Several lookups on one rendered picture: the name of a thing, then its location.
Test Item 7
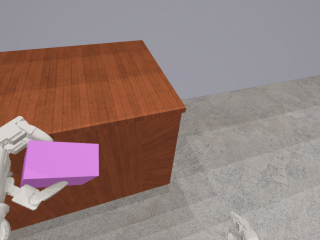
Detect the sponge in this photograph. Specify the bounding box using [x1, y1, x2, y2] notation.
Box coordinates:
[20, 140, 99, 188]

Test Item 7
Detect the right robot hand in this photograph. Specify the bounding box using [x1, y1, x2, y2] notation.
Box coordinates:
[227, 211, 259, 240]

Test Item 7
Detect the left robot hand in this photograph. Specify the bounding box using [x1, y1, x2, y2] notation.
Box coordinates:
[0, 116, 68, 211]

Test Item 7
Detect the robot left forearm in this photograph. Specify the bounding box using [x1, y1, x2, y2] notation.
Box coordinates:
[0, 203, 11, 240]

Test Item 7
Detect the table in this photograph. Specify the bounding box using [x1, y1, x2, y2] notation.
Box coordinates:
[0, 40, 186, 231]

